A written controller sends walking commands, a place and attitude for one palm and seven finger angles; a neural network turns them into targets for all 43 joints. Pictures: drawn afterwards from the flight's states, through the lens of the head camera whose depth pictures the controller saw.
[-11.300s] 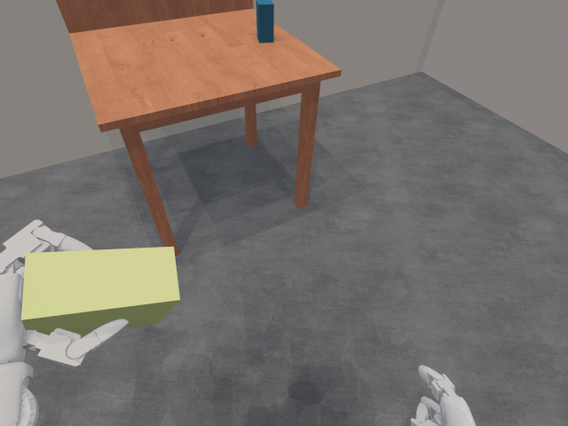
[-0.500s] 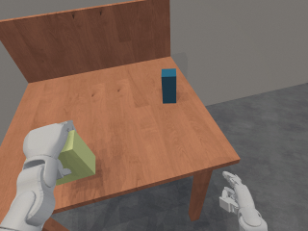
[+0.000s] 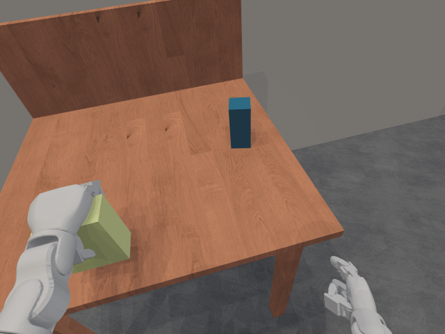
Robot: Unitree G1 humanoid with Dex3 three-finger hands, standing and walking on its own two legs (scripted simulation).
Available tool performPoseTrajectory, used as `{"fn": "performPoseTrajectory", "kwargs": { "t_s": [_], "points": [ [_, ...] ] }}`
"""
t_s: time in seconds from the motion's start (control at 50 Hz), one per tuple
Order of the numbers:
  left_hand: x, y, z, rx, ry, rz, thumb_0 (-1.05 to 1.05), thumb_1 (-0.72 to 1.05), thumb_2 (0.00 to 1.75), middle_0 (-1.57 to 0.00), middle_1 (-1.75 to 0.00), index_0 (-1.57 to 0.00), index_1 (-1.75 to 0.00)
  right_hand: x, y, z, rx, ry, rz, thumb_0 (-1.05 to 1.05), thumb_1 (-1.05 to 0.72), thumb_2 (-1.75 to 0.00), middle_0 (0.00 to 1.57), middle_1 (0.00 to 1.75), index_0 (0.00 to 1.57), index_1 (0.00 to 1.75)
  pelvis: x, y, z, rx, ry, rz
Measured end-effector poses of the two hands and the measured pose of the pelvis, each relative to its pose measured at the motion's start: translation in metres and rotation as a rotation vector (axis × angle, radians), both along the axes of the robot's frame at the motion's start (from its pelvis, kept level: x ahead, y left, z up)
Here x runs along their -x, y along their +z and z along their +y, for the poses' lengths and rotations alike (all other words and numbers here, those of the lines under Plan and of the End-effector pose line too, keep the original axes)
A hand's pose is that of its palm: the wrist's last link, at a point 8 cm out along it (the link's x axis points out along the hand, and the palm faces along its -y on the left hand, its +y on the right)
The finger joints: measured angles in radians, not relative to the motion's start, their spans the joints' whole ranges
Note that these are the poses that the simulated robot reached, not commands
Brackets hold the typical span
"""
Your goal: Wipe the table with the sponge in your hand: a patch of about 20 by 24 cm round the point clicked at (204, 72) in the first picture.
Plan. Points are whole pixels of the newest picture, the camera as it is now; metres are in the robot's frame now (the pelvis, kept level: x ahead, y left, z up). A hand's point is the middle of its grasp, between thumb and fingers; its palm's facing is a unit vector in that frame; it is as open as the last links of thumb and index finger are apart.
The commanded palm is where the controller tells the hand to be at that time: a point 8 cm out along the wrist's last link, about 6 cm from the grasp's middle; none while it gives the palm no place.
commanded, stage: move the sponge above the wiping area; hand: left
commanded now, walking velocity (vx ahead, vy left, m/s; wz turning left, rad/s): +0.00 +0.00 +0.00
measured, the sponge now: (93, 241) +0.24 +0.30 +0.04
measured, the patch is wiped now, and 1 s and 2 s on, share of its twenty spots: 0.00 0.00 0.00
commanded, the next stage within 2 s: lower the sponge onto the table in 1.38 s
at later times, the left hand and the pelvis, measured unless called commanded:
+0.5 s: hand (78, 226) +0.25 +0.31 +0.07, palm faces -0.01 -0.07 -1.00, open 10.0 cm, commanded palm +0.23 +0.30 +0.14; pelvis +0.01 +0.01 +0.00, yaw +0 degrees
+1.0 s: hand (82, 223) +0.26 +0.32 +0.07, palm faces -0.03 -0.06 -1.00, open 10.0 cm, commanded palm +0.24 +0.30 +0.14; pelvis +0.01 +0.00 +0.00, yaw +1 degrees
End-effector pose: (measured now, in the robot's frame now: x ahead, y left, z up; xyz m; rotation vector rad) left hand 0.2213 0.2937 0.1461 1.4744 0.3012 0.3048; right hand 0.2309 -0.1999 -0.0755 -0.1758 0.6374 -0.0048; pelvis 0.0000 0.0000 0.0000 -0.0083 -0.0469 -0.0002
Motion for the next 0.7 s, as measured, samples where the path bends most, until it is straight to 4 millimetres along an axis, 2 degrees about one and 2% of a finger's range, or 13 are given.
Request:
{"fn": "performPoseTrajectory", "kwargs": {
  "t_s": [0.18, 0.32, 0.52, 0.7],
  "points": [
    [-0.002, -0.008, 0.014, 0.005, 0.042, 0.038, 0.0, -0.48, 1.01, -0.73, -1.34, -0.75, -1.34, 0.001, -0.002, -0.005, 0.015, -0.013, 0.014, 0.02, -0.91, -0.9, 0.2, 0.3, 0.2, 0.3, -0.003, 0.0, 0.001, 0.002, 0.003, 0.009],
    [-0.003, -0.01, 0.009, 0.003, -0.005, 0.022, 0.0, -0.48, 1.01, -0.73, -1.34, -0.75, -1.34, 0.001, -0.002, -0.006, 0.022, -0.022, 0.015, 0.02, -0.91, -0.9, 0.2, 0.3, 0.2, 0.3, -0.006, 0.0, 0.004, 0.004, 0.001, 0.015],
    [-0.008, -0.018, 0.016, 0.001, 0.039, 0.033, 0.0, -0.49, 1.01, -0.73, -1.34, -0.74, -1.34, 0.0, -0.003, 0.002, 0.012, -0.014, 0.029, 0.02, -0.91, -0.9, 0.2, 0.3, 0.2, 0.3, -0.005, 0.0, 0.006, 0.003, 0.007, 0.021],
    [-0.013, -0.019, 0.011, -0.006, 0.01, 0.03, 0.0, -0.49, 1.02, -0.73, -1.34, -0.74, -1.34, 0.001, -0.004, 0.003, 0.001, -0.017, 0.029, 0.02, -0.91, -0.9, 0.2, 0.3, 0.2, 0.3, -0.006, -0.001, 0.006, 0.004, 0.005, 0.028]
  ]
}}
